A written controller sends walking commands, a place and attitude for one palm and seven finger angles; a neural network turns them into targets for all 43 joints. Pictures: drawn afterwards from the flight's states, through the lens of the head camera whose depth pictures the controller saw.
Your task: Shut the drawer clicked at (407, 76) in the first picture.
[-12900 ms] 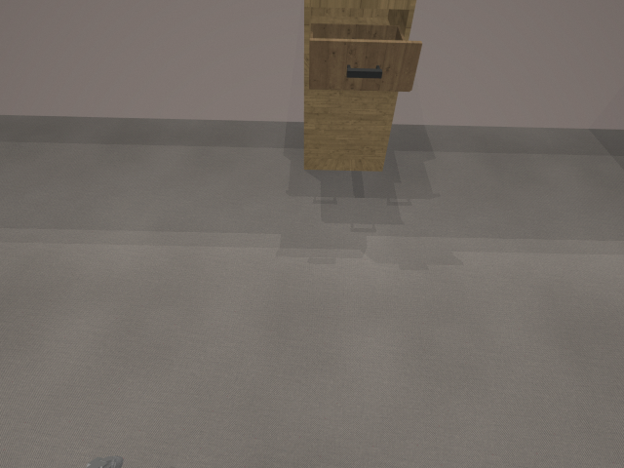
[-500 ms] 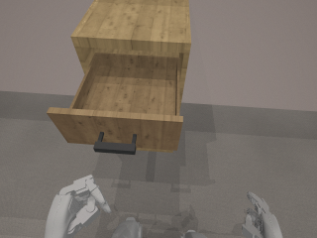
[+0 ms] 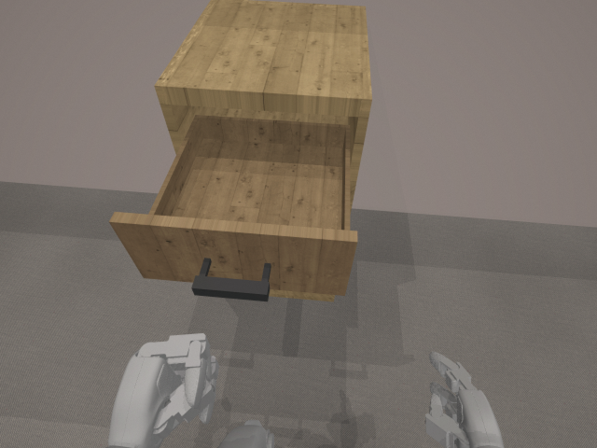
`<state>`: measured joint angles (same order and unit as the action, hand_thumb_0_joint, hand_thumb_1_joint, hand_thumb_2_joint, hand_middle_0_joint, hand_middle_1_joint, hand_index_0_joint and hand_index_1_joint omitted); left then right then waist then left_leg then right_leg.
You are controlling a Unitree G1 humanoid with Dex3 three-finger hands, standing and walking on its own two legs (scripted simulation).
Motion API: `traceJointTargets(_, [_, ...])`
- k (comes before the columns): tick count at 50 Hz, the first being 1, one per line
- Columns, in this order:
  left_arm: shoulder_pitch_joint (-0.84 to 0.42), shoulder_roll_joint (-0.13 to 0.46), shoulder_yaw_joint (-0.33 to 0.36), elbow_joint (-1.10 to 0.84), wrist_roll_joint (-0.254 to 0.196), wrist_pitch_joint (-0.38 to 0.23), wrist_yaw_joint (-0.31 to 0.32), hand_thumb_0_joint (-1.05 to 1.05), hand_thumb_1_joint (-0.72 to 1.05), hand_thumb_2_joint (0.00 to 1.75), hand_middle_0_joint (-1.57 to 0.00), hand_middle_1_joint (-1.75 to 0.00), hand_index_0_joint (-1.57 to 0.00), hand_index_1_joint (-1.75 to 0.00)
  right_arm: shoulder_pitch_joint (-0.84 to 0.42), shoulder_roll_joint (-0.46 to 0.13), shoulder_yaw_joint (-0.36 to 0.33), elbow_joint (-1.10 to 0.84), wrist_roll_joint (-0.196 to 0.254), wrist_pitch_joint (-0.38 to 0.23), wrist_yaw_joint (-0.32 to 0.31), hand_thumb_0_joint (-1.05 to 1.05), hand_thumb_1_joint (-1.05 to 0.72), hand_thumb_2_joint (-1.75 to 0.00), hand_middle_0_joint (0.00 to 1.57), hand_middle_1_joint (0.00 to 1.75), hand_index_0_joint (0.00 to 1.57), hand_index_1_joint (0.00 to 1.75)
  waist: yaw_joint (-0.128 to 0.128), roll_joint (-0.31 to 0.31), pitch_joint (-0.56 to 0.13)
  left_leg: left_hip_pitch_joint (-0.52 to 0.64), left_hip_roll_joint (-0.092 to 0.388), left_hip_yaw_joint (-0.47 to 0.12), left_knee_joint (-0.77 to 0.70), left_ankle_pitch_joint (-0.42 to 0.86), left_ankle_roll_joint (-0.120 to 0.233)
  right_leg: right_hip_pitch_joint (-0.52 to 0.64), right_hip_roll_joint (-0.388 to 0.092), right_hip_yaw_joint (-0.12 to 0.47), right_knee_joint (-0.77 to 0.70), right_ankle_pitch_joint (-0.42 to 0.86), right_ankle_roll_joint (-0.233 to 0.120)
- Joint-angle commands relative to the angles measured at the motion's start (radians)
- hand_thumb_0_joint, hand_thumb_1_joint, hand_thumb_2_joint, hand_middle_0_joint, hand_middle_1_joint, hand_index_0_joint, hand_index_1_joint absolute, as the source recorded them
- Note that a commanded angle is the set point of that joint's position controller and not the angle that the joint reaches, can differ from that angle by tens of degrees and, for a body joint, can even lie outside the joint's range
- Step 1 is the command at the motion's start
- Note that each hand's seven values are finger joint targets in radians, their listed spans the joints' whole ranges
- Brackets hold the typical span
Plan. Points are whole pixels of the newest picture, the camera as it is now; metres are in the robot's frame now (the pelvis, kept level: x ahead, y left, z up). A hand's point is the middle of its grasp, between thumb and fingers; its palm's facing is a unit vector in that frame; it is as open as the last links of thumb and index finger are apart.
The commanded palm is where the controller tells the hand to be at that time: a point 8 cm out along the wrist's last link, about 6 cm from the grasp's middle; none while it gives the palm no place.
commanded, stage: raise the hand and make a fist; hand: left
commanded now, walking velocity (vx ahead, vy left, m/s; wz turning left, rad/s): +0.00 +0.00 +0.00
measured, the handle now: (234, 277) +0.37 +0.12 -0.02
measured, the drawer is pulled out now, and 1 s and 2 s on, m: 0.30 0.30 0.30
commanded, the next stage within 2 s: bring the fist close to the handle in 0.34 s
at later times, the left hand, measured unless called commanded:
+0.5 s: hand (222, 395) +0.18 +0.09 +0.08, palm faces -0.03 -1.00 -0.02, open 3.3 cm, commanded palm +0.15 +0.15 +0.08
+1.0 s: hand (230, 368) +0.22 +0.10 +0.03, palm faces -0.07 -1.00 +0.01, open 3.3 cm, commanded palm +0.20 +0.15 +0.03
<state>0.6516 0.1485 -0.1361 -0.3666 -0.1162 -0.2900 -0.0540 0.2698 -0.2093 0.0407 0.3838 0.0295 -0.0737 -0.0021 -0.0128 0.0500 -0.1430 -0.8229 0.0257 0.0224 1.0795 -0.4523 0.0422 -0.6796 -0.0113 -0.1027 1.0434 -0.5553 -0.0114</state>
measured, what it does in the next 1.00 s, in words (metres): stands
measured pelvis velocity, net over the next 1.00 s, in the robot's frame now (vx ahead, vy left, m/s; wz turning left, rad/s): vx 0.00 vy -0.02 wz -0.01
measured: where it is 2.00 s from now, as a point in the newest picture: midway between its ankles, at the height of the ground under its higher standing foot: outside the picture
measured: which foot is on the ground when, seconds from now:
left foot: down 0.00-1.00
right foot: down 0.00-1.00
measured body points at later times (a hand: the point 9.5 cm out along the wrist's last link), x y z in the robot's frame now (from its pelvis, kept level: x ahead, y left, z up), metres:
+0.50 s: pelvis +0.01 -0.03 +0.00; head +0.04 -0.03 +0.45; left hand +0.17 +0.15 +0.08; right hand +0.19 -0.25 -0.06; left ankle +0.05 +0.09 -0.67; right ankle -0.02 -0.12 -0.67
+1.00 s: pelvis +0.00 -0.02 -0.02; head +0.07 -0.02 +0.42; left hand +0.22 +0.15 +0.03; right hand +0.17 -0.26 -0.10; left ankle +0.05 +0.09 -0.67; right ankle -0.02 -0.12 -0.67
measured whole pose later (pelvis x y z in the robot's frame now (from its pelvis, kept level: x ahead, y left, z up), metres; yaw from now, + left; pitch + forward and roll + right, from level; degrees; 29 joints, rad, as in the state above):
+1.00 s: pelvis +0.00 -0.02 -0.02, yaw -1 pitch +17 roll -2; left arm 0.48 0.15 -0.04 -0.10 -0.15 -0.43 -0.09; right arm 0.24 -0.22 0.00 0.47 0.01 -0.09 -0.01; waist -0.04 0.03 -0.18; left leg -0.98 0.05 0.01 1.18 -0.49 0.01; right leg -0.84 0.01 -0.11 1.16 -0.61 -0.04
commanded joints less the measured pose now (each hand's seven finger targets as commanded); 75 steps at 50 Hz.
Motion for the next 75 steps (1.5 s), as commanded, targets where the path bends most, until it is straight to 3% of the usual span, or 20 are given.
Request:
traceJointTargets(1, [0.076, 0.022, 0.022, -0.204, 0.005, -0.061, 0.016, 0.00, 0.90, 0.90, -1.40, -1.60, -1.40, -1.60, -0.082, -0.113, -0.068, -0.182, 0.001, -0.058, -0.011, 0.00, -0.90, -0.90, 0.20, 0.30, 0.20, 0.30, 0.002, -0.038, -0.100, 0.209, 0.000, -0.080, -0.207, 0.136, -0.010, -0.020, 0.035, 0.016, -0.164, 0.170, -0.016])
traceJointTargets(11, [0.093, 0.023, 0.011, -0.233, 0.002, -0.128, 0.026, 0.00, 0.90, 0.90, -1.40, -1.60, -1.40, -1.60, -0.078, -0.111, -0.078, -0.175, -0.002, -0.072, -0.007, 0.00, -0.90, -0.90, 0.20, 0.30, 0.20, 0.30, -0.011, -0.043, -0.097, 0.174, -0.008, -0.056, -0.168, 0.133, -0.004, -0.027, 0.030, 0.045, -0.166, 0.176, -0.011])
traceJointTargets(15, [0.116, 0.059, 0.058, -0.200, 0.003, -0.130, 0.021, 0.00, 0.90, 0.90, -1.40, -1.60, -1.40, -1.60, -0.080, -0.109, -0.085, -0.164, 0.000, -0.065, -0.010, 0.00, -0.90, -0.90, 0.20, 0.30, 0.20, 0.30, -0.005, -0.062, -0.110, 0.164, -0.010, -0.045, -0.153, 0.151, -0.003, -0.005, 0.027, 0.066, -0.178, 0.210, -0.007])
traceJointTargets(17, [0.090, 0.042, 0.040, -0.218, -0.009, -0.128, 0.011, 0.00, 0.90, 0.90, -1.40, -1.60, -1.40, -1.60, -0.080, -0.108, -0.079, -0.170, 0.002, -0.064, -0.009, 0.00, -0.90, -0.90, 0.20, 0.30, 0.20, 0.30, -0.012, -0.051, -0.113, 0.165, -0.014, -0.042, -0.149, 0.150, -0.001, -0.002, 0.023, 0.073, -0.184, 0.220, -0.003])
traceJointTargets(20, [0.087, 0.074, 0.094, -0.183, -0.019, -0.129, 0.001, 0.00, 0.90, 0.90, -1.40, -1.60, -1.40, -1.60, -0.085, -0.106, -0.083, -0.154, 0.005, -0.059, -0.018, 0.00, -0.90, -0.90, 0.20, 0.30, 0.20, 0.30, -0.011, -0.099, -0.093, 0.150, -0.012, -0.040, -0.140, 0.148, -0.001, 0.012, 0.021, 0.097, -0.209, 0.221, 0.003])
traceJointTargets(22, [0.094, 0.061, 0.090, -0.195, -0.035, -0.135, -0.017, 0.00, 0.90, 0.90, -1.40, -1.60, -1.40, -1.60, -0.084, -0.101, -0.081, -0.154, 0.007, -0.062, -0.018, 0.00, -0.90, -0.90, 0.20, 0.30, 0.20, 0.30, -0.006, -0.068, -0.111, 0.154, -0.015, -0.036, -0.140, 0.160, -0.002, 0.029, 0.016, 0.100, -0.206, 0.246, 0.004])
traceJointTargets(24, [0.062, 0.059, 0.100, -0.134, -0.043, -0.137, -0.033, 0.00, 0.90, 0.90, -1.40, -1.60, -1.40, -1.60, -0.086, -0.105, -0.080, -0.139, 0.004, -0.064, -0.022, 0.00, -0.90, -0.90, 0.20, 0.30, 0.20, 0.30, -0.021, -0.107, -0.080, 0.123, -0.016, -0.040, -0.120, 0.151, -0.004, 0.015, 0.009, 0.114, -0.211, 0.265, 0.015])
traceJointTargets(27, [0.018, 0.052, 0.101, -0.078, -0.044, -0.156, -0.058, 0.00, 0.90, 0.90, -1.40, -1.60, -1.40, -1.60, -0.086, -0.109, -0.080, -0.126, 0.001, -0.069, -0.024, 0.00, -0.90, -0.90, 0.20, 0.30, 0.20, 0.30, -0.029, -0.099, -0.071, 0.099, -0.018, -0.040, -0.097, 0.143, -0.006, -0.007, 0.003, 0.129, -0.206, 0.268, 0.019])
traceJointTargets(30, [-0.054, 0.085, 0.133, -0.057, -0.045, -0.181, -0.069, 0.00, 0.90, 0.90, -1.40, -1.60, -1.40, -1.60, -0.087, -0.117, -0.080, -0.108, -0.003, -0.078, -0.028, 0.00, -0.90, -0.90, 0.20, 0.30, 0.20, 0.30, -0.029, -0.079, -0.100, 0.085, -0.016, -0.042, -0.074, 0.143, -0.005, -0.024, 0.003, 0.138, -0.190, 0.248, 0.015])
traceJointTargets(33, [-0.065, 0.062, 0.120, -0.063, -0.057, -0.195, -0.074, 0.00, 0.90, 0.90, -1.40, -1.60, -1.40, -1.60, -0.079, -0.112, -0.084, -0.110, -0.005, -0.087, -0.023, 0.00, -0.90, -0.90, 0.20, 0.30, 0.20, 0.30, -0.023, -0.051, -0.168, 0.108, -0.016, -0.041, -0.067, 0.179, -0.005, -0.014, 0.004, 0.124, -0.159, 0.306, 0.012])
traceJointTargets(35, [-0.042, 0.085, 0.163, -0.019, -0.054, -0.190, -0.067, 0.00, 0.90, 0.90, -1.40, -1.60, -1.40, -1.60, -0.084, -0.114, -0.088, -0.098, -0.005, -0.078, -0.025, 0.00, -0.90, -0.90, 0.20, 0.30, 0.20, 0.30, -0.012, -0.077, -0.174, 0.093, -0.015, -0.040, -0.064, 0.198, -0.007, -0.001, 0.007, 0.123, -0.153, 0.336, 0.014])
traceJointTargets(36, [-0.051, 0.051, 0.125, -0.014, -0.052, -0.188, -0.068, 0.00, 0.90, 0.90, -1.40, -1.60, -1.40, -1.60, -0.085, -0.112, -0.085, -0.104, -0.006, -0.075, -0.023, 0.00, -0.90, -0.90, 0.20, 0.30, 0.20, 0.30, -0.019, -0.067, -0.166, 0.093, -0.016, -0.040, -0.064, 0.201, -0.005, -0.011, 0.007, 0.117, -0.145, 0.348, 0.014])
traceJointTargets(42, [-0.134, 0.045, 0.110, 0.027, -0.044, -0.192, -0.054, 0.00, 0.90, 0.90, -1.40, -1.60, -1.40, -1.60, -0.091, -0.121, -0.085, -0.095, -0.012, -0.073, -0.019, 0.00, -0.90, -0.90, 0.20, 0.30, 0.20, 0.30, -0.029, -0.042, -0.173, 0.070, -0.013, -0.044, -0.048, 0.181, -0.006, -0.072, 0.016, 0.100, -0.112, 0.284, 0.002])
traceJointTargets(45, [-0.161, 0.080, 0.157, 0.062, -0.040, -0.204, -0.039, 0.00, 0.90, 0.90, -1.40, -1.60, -1.40, -1.60, -0.093, -0.126, -0.089, -0.078, -0.017, -0.072, -0.021, 0.00, -0.90, -0.90, 0.20, 0.30, 0.20, 0.30, -0.023, -0.072, -0.190, 0.046, -0.008, -0.048, -0.030, 0.176, -0.007, -0.084, 0.019, 0.104, -0.098, 0.271, 0.002])
traceJointTargets(48, [-0.170, 0.039, 0.109, 0.046, -0.041, -0.216, -0.035, 0.00, 0.90, 0.90, -1.40, -1.60, -1.40, -1.60, -0.089, -0.122, -0.087, -0.084, -0.020, -0.076, -0.012, 0.00, -0.90, -0.90, 0.20, 0.30, 0.20, 0.30, -0.020, -0.022, -0.235, 0.068, -0.010, -0.048, -0.029, 0.200, -0.009, -0.099, 0.021, 0.082, -0.065, 0.292, -0.006])
traceJointTargets(55, [-0.250, 0.045, 0.097, 0.099, -0.002, -0.223, 0.003, 0.00, 0.90, 0.90, -1.40, -1.60, -1.40, -1.60, -0.092, -0.134, -0.086, -0.072, -0.029, -0.063, -0.005, 0.00, -0.90, -0.90, 0.20, 0.30, 0.20, 0.30, -0.031, -0.038, -0.234, 0.039, -0.002, -0.066, -0.005, 0.169, -0.010, -0.190, 0.031, 0.061, -0.019, 0.222, -0.015])
traceJointTargets(57, [-0.275, 0.006, 0.055, 0.088, 0.003, -0.227, 0.010, 0.00, 0.90, 0.90, -1.40, -1.60, -1.40, -1.60, -0.092, -0.132, -0.084, -0.082, -0.031, -0.061, -0.001, 0.00, -0.90, -0.90, 0.20, 0.30, 0.20, 0.30, -0.031, -0.021, -0.266, 0.048, -0.003, -0.067, 0.000, 0.164, -0.012, -0.203, 0.028, 0.057, -0.006, 0.210, -0.016])
traceJointTargets(60, [-0.325, 0.038, 0.083, 0.122, 0.017, -0.225, 0.033, 0.00, 0.90, 0.90, -1.40, -1.60, -1.40, -1.60, -0.089, -0.137, -0.082, -0.072, -0.034, -0.050, 0.000, 0.00, -0.90, -0.90, 0.20, 0.30, 0.20, 0.30, -0.034, -0.035, -0.253, 0.026, -0.001, -0.076, 0.009, 0.141, -0.013, -0.234, 0.033, 0.054, 0.005, 0.176, -0.020])
traceJointTargets(72, [-0.510, 0.004, 0.052, 0.246, 0.040, -0.215, 0.059, 0.00, 0.90, 0.90, -1.40, -1.60, -1.40, -1.60, -0.099, -0.140, -0.076, -0.053, -0.040, -0.006, 0.011, 0.00, -0.90, -0.90, 0.20, 0.30, 0.20, 0.30, -0.043, -0.030, -0.307, -0.009, -0.003, -0.082, 0.059, 0.131, -0.015, -0.296, 0.032, 0.054, 0.049, 0.166, -0.022])
traceJointTargets(75, [-0.489, 0.032, 0.083, 0.208, 0.031, -0.217, 0.063, 0.00, 0.90, 0.90, -1.40, -1.60, -1.40, -1.60, -0.098, -0.140, -0.079, -0.061, -0.040, 0.001, 0.011, 0.00, -0.90, -0.90, 0.20, 0.30, 0.20, 0.30, -0.015, -0.005, -0.364, 0.024, -0.004, -0.078, 0.051, 0.172, -0.017, -0.258, 0.033, 0.058, 0.051, 0.197, -0.026])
